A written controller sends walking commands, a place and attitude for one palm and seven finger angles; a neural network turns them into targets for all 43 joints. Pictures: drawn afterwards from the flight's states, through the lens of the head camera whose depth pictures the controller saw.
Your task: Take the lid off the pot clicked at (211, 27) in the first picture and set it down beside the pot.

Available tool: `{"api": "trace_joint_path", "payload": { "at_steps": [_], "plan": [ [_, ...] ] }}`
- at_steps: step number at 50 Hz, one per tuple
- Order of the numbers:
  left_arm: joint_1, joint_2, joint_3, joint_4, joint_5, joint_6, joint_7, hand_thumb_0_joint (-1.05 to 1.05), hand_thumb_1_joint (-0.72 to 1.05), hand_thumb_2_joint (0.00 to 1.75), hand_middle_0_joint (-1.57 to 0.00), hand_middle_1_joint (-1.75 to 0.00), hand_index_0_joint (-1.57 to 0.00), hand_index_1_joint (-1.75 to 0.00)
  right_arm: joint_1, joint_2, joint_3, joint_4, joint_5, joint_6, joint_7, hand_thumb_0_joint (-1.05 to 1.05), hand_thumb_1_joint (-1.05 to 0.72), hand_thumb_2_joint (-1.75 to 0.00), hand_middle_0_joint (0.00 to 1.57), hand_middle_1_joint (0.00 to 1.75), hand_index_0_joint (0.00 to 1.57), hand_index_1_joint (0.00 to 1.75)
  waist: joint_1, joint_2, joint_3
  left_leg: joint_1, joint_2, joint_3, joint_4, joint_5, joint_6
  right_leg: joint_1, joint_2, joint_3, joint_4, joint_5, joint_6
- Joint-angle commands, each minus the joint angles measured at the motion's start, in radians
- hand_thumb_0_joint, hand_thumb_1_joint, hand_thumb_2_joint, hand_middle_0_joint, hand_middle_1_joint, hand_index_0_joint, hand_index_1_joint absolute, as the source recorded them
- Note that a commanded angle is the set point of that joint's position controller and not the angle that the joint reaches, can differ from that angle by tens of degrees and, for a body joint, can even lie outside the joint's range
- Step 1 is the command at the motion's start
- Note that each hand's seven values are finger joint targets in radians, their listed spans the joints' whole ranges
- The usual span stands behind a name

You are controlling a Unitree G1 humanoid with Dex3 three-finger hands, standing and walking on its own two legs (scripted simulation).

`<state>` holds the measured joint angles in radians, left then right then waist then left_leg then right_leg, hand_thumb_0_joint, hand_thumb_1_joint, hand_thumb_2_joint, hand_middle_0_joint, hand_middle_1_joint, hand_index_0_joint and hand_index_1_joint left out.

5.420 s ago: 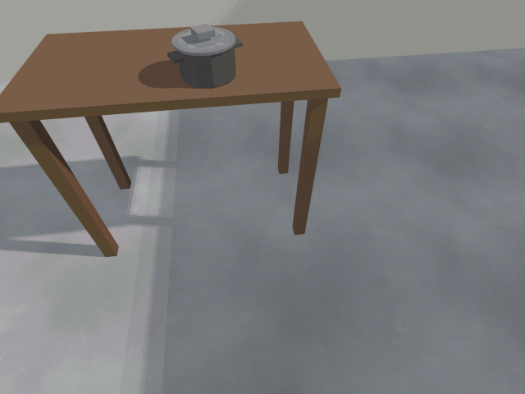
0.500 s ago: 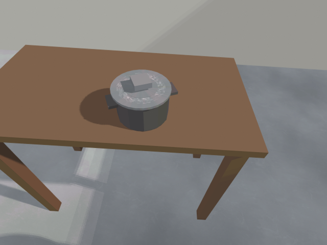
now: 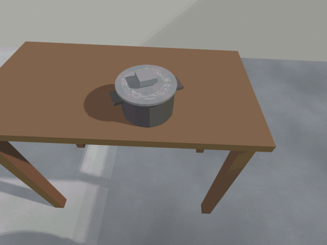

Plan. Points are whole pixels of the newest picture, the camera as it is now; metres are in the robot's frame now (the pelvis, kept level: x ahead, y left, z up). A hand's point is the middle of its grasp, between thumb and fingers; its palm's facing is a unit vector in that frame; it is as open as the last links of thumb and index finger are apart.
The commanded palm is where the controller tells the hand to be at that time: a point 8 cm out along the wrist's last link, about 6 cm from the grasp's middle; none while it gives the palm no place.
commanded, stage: look again from close up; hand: left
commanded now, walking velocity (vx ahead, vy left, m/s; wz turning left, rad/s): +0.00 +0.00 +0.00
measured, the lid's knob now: (146, 77) +0.52 +0.09 +0.13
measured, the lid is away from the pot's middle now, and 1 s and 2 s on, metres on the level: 0.00 0.00 0.00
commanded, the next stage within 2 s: lift the closed hand beside the body in 0.62 s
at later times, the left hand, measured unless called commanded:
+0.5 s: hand out of the picture +0.01 +0.19 -0.18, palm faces +0.00 -0.98 -0.21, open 7.4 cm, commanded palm none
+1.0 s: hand out of the picture +0.12 +0.20 -0.05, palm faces +0.18 -0.95 -0.28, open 5.9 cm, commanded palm +0.08 +0.25 -0.01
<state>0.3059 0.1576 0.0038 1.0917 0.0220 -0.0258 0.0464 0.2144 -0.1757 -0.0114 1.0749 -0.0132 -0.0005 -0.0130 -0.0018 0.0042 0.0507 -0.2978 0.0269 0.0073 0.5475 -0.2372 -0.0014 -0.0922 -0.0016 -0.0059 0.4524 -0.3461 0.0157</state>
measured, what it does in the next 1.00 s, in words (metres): stands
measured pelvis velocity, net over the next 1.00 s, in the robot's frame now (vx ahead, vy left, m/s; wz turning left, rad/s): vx -0.02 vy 0.00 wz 0.00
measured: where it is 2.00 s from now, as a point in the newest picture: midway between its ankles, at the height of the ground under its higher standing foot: outside the picture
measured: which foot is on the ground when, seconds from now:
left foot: down 0.00-1.00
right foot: down 0.00-1.00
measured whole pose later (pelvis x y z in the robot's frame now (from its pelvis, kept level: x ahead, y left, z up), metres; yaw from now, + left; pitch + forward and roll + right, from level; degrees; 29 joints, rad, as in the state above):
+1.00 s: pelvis -0.02 +0.00 +0.00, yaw +0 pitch -2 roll +0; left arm 0.49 0.18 0.05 0.22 0.00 0.02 0.09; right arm 0.16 -0.17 -0.01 0.69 0.04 -0.15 -0.02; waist -0.01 0.03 -0.04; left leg -0.27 0.00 0.02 0.48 -0.18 0.01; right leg -0.11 -0.03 0.00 0.49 -0.34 0.02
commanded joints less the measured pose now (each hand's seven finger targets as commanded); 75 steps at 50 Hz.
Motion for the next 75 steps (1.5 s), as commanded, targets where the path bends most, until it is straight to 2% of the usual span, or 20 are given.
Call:
{"api": "trace_joint_path", "payload": {
  "at_steps": [1, 8, 15, 35, 36, 37, 38, 39, 40, 43, 45, 47, 49, 51, 56, 61, 64, 67, 74, 75],
  "plan": [
    [0.047, 0.121, 0.019, -0.085, -0.004, -0.007, 0.008, 0.0, 0.9, 0.9, -0.2, -0.3, -0.2, -0.3, 0.058, -0.114, -0.026, -0.103, -0.001, -0.014, 0.0, 0.0, -0.9, -0.9, 0.2, 0.3, 0.2, 0.3, -0.015, 0.083, -0.044, 0.046, 0.071, -0.09, -0.025, 0.121, 0.037, -0.146, -0.064, 0.041, -0.009, 0.068, -0.068],
    [0.071, 0.112, 0.012, -0.092, -0.005, 0.003, 0.007, 0.0, 0.9, 0.9, -0.2, -0.3, -0.2, -0.3, 0.058, -0.113, -0.024, -0.124, 0.004, -0.021, -0.005, 0.0, -0.9, -0.9, 0.2, 0.3, 0.2, 0.3, 0.002, -0.016, -0.02, 0.033, 0.069, -0.091, -0.034, 0.163, 0.05, -0.153, -0.058, 0.046, 0.006, 0.079, -0.058],
    [0.054, 0.141, 0.015, -0.107, -0.006, 0.013, 0.0, 0.0, 0.9, 0.9, -0.2, -0.3, -0.2, -0.3, 0.047, -0.12, -0.027, -0.123, 0.005, -0.02, -0.004, 0.0, -0.9, -0.9, 0.2, 0.3, 0.2, 0.3, 0.007, 0.021, 0.013, 0.016, 0.06, -0.097, -0.082, 0.044, 0.048, -0.177, -0.055, 0.042, 0.0, 0.023, -0.05],
    [0.06, 0.158, 0.016, -0.099, -0.006, 0.008, -0.007, 0.0, 0.9, 0.9, -0.2, -0.3, -0.2, -0.3, 0.013, -0.112, -0.029, -0.09, 0.011, -0.025, -0.009, 0.0, -0.9, -0.9, 0.2, 0.3, 0.2, 0.3, 0.014, 0.001, -0.023, 0.083, 0.06, -0.066, -0.07, 0.145, 0.035, -0.152, -0.079, 0.066, -0.041, 0.152, -0.04],
    [0.103, 0.127, 0.013, -0.075, 0.009, -0.01, 0.028, 0.0, 0.9, 0.9, -0.2, -0.3, -0.2, -0.3, -0.031, -0.134, -0.023, -0.142, 0.006, -0.026, -0.007, 0.0, -0.9, -0.9, 0.2, 0.3, 0.2, 0.3, 0.018, 0.083, 0.008, 0.092, 0.072, -0.037, 0.097, 0.304, 0.016, -0.198, -0.119, 0.153, -0.074, 0.432, -0.038],
    [-0.518, 0.325, 0.05, -1.378, -0.109, -0.161, 0.044, 0.0, 0.9, 0.9, -0.24, -0.35, -0.24, -0.35, 0.015, -0.207, -0.022, -0.419, 0.064, -0.2, -0.007, 0.0, -0.9, -0.9, 0.2, 0.3, 0.2, 0.3, 0.019, 0.273, -0.457, 0.353, -0.007, -0.065, -0.086, 0.359, -0.006, -0.07, -0.057, 0.01, 0.017, 0.425, -0.052],
    [-0.1, 0.289, 0.066, -1.228, -0.031, -0.083, 0.097, 0.0, 0.9, 0.9, -0.29, -0.4, -0.29, -0.4, -0.043, -0.16, 0.008, -0.384, 0.063, -0.277, -0.047, 0.0, -0.9, -0.9, 0.2, 0.3, 0.2, 0.3, 0.047, 0.455, -0.49, 0.447, 0.023, -0.05, -0.089, 0.438, -0.009, -0.123, -0.036, -0.008, 0.051, 0.307, -0.072],
    [-0.072, 0.27, 0.07, -1.179, -0.051, -0.01, 0.142, 0.0, 0.9, 0.9, -0.33, -0.44, -0.33, -0.44, -0.06, -0.154, -0.004, -0.322, 0.075, -0.287, -0.056, 0.0, -0.9, -0.9, 0.2, 0.3, 0.2, 0.3, 0.03, 0.312, -0.425, 0.349, 0.023, -0.051, -0.079, 0.354, -0.024, -0.106, -0.023, -0.043, 0.041, 0.264, -0.056],
    [0.188, 0.061, -0.007, -1.0, -0.066, 0.067, 0.142, 0.0, 0.9, 0.9, -0.38, -0.49, -0.38, -0.49, -0.084, -0.118, -0.01, -0.322, 0.093, -0.284, -0.057, 0.0, -0.9, -0.9, 0.2, 0.3, 0.2, 0.3, 0.023, 0.214, -0.286, 0.302, 0.008, -0.045, -0.114, 0.289, -0.005, -0.105, -0.02, -0.067, -0.006, 0.263, -0.05],
    [0.344, 0.027, 0.022, -0.734, -0.008, 0.092, 0.105, 0.0, 0.9, 0.9, -0.51, -0.64, -0.51, -0.64, -0.11, -0.144, -0.042, -0.406, 0.052, -0.248, -0.033, 0.0, -0.9, -0.9, 0.2, 0.3, 0.2, 0.3, 0.025, -0.144, 0.016, 0.108, -0.004, -0.041, -0.141, 0.18, 0.012, -0.219, 0.003, -0.105, -0.062, 0.19, -0.025],
    [0.479, 0.03, 0.06, -0.698, -0.008, 0.08, 0.066, 0.0, 0.9, 0.9, -0.6, -0.73, -0.6, -0.73, -0.152, -0.141, -0.061, -0.477, 0.056, -0.197, -0.021, 0.0, -0.9, -0.9, 0.2, 0.3, 0.2, 0.3, 0.051, -0.253, 0.079, 0.051, -0.003, -0.018, -0.143, 0.126, 0.005, -0.23, 0.007, -0.103, -0.079, 0.152, -0.025],
    [0.426, 0.086, 0.081, -0.935, -0.022, 0.026, 0.033, 0.0, 0.9, 0.9, -0.68, -0.83, -0.68, -0.83, -0.183, -0.143, -0.056, -0.56, 0.058, -0.189, -0.014, 0.0, -0.9, -0.9, 0.2, 0.3, 0.2, 0.3, 0.062, -0.184, 0.064, 0.069, -0.017, 0.007, -0.151, 0.076, 0.005, -0.222, -0.004, -0.078, -0.103, 0.097, -0.023],
    [0.297, 0.218, 0.165, -1.188, -0.035, -0.031, 0.041, 0.0, 0.9, 0.9, -0.77, -0.92, -0.77, -0.92, -0.178, -0.138, -0.045, -0.616, 0.052, -0.202, -0.021, 0.0, -0.9, -0.9, 0.2, 0.3, 0.2, 0.3, 0.06, -0.016, -0.026, 0.137, -0.021, 0.027, -0.152, 0.038, 0.008, -0.196, -0.013, -0.053, -0.119, 0.071, -0.021],
    [0.179, 0.246, 0.182, -1.331, -0.043, -0.059, 0.053, 0.0, 0.9, 0.9, -0.86, -1.02, -0.86, -1.02, -0.157, -0.121, -0.023, -0.64, 0.035, -0.212, -0.04, 0.0, -0.9, -0.9, 0.2, 0.3, 0.2, 0.3, 0.044, 0.084, -0.057, 0.17, -0.022, 0.027, -0.154, 0.013, 0.01, -0.197, -0.011, -0.039, -0.125, 0.059, -0.022],
    [0.208, 0.141, 0.119, -1.248, -0.055, -0.058, 0.039, 0.0, 0.9, 0.9, -1.08, -1.26, -1.08, -1.26, -0.132, -0.126, -0.018, -0.652, 0.027, -0.186, -0.065, 0.0, -0.9, -0.9, 0.2, 0.3, 0.2, 0.3, 0.014, 0.008, 0.002, 0.194, -0.029, 0.034, -0.128, -0.019, 0.023, -0.25, 0.001, -0.039, -0.172, 0.017, -0.011],
    [0.196, 0.217, 0.165, -1.484, -0.059, -0.086, 0.039, 0.0, 0.9, 0.9, -1.3, -1.5, -1.3, -1.5, -0.136, -0.133, -0.012, -0.673, 0.013, -0.205, -0.079, 0.0, -0.9, -0.9, 0.2, 0.3, 0.2, 0.3, 0.035, 0.084, -0.083, 0.252, -0.03, 0.027, -0.138, 0.02, 0.027, -0.185, -0.001, -0.032, -0.174, 0.052, -0.02],
    [0.289, 0.26, 0.237, -1.459, -0.057, -0.076, 0.051, 0.0, 0.9, 0.9, -1.3, -1.5, -1.3, -1.5, -0.138, -0.13, -0.014, -0.654, 0.013, -0.205, -0.085, 0.0, -0.9, -0.9, 0.2, 0.3, 0.2, 0.3, 0.054, 0.05, -0.071, 0.245, -0.025, 0.02, -0.145, 0.07, 0.025, -0.164, 0.007, -0.044, -0.169, 0.098, -0.022],
    [0.333, 0.205, 0.203, -1.442, -0.056, -0.069, 0.037, 0.0, 0.9, 0.9, -1.3, -1.5, -1.3, -1.5, -0.152, -0.123, -0.012, -0.652, 0.014, -0.194, -0.085, 0.0, -0.9, -0.9, 0.2, 0.3, 0.2, 0.3, 0.056, 0.027, -0.02, 0.236, -0.024, 0.023, -0.156, 0.101, 0.028, -0.16, 0.009, -0.048, -0.164, 0.137, -0.018],
    [0.38, 0.279, 0.283, -1.555, -0.049, -0.089, 0.037, 0.0, 0.9, 0.9, -1.3, -1.5, -1.3, -1.5, -0.165, -0.12, -0.015, -0.64, 0.008, -0.212, -0.079, 0.0, -0.9, -0.9, 0.2, 0.3, 0.2, 0.3, 0.075, 0.024, -0.062, 0.267, -0.019, 0.021, -0.162, 0.154, 0.029, -0.122, 0.017, -0.049, -0.168, 0.176, -0.017],
    [0.4, 0.24, 0.247, -1.546, -0.05, -0.087, 0.032, 0.0, 0.9, 0.9, -1.3, -1.5, -1.3, -1.5, -0.164, -0.116, -0.01, -0.642, 0.009, -0.211, -0.078, 0.0, -0.9, -0.9, 0.2, 0.3, 0.2, 0.3, 0.071, 0.02, -0.045, 0.262, -0.021, 0.021, -0.167, 0.147, 0.03, -0.126, 0.016, -0.051, -0.167, 0.174, -0.016]
  ]
}}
